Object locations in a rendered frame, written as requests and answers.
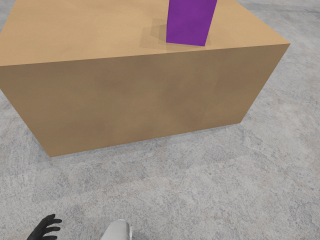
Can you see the robot left thigh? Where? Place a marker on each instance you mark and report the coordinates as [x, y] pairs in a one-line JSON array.
[[118, 230]]

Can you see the pedestal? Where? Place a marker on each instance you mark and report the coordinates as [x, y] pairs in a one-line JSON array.
[[91, 74]]

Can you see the left robot hand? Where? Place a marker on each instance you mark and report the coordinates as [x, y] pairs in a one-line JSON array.
[[42, 229]]

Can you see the carton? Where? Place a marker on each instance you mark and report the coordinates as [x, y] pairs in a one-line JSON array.
[[189, 21]]

